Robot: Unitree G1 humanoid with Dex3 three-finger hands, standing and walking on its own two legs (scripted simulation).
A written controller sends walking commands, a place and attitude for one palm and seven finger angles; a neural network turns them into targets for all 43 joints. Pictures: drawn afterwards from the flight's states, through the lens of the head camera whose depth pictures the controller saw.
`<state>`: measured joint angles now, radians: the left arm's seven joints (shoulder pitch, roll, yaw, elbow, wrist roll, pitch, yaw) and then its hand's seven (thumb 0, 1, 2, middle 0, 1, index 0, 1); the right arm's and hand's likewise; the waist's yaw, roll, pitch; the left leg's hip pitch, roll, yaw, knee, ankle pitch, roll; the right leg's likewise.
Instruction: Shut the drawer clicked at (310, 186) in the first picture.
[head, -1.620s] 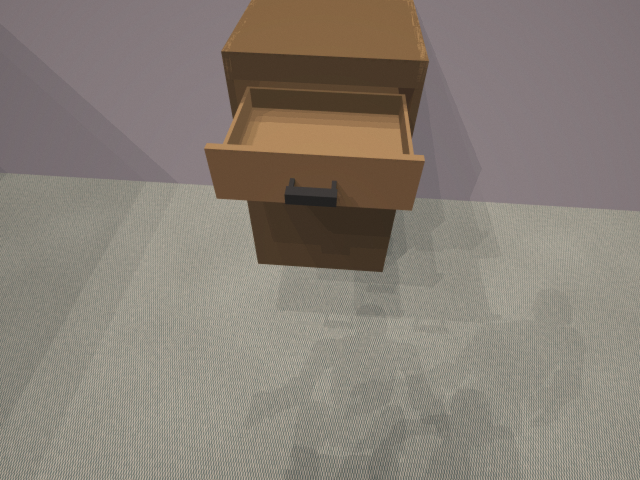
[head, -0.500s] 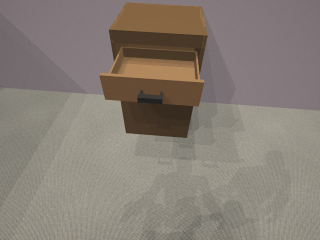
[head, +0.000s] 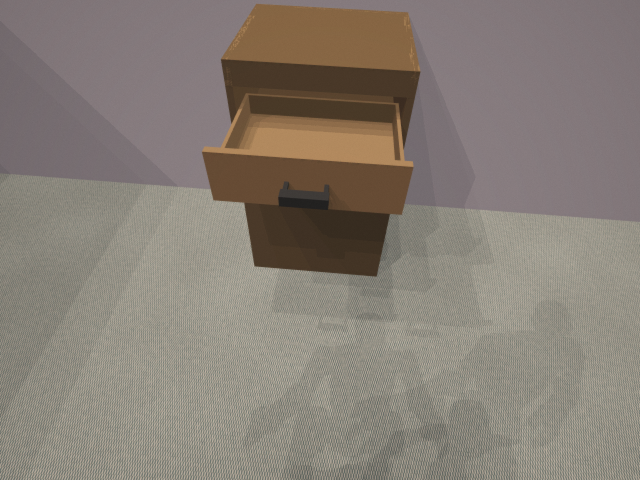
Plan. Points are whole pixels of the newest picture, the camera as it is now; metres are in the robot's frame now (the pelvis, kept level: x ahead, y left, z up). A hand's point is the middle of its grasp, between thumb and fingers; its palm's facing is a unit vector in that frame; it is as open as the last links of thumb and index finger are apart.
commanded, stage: take the last steps up to it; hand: left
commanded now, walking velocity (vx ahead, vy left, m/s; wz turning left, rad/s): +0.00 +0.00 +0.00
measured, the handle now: (305, 193) +0.70 +0.07 -0.08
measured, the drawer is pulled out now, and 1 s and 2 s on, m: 0.30 0.30 0.30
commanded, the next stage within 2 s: come to a stop and stand still in 1.26 s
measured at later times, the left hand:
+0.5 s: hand out of the picture +0.05 +0.12 -0.18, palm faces +0.04 -0.98 -0.20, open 7.4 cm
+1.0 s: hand (265, 479) +0.17 +0.09 -0.21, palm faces +0.01 -0.99 -0.12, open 7.4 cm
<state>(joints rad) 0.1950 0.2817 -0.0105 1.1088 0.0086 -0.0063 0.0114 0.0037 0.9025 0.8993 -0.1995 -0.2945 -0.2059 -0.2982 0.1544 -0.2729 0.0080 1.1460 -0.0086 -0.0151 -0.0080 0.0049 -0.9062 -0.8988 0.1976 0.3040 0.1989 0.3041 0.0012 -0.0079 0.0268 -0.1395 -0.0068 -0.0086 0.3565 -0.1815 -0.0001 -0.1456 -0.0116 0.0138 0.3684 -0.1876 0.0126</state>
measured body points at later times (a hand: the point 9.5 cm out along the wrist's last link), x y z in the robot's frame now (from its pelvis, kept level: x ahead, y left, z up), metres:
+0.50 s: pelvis +0.08 -0.06 -0.01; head +0.09 -0.07 +0.44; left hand +0.05 +0.17 -0.16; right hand +0.02 -0.29 -0.18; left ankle +0.02 +0.08 -0.69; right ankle +0.06 -0.13 -0.75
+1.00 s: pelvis +0.25 -0.06 -0.03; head +0.25 -0.03 +0.42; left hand +0.17 +0.15 -0.19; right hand +0.34 -0.27 -0.16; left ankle +0.34 +0.00 -0.75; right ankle +0.11 -0.14 -0.66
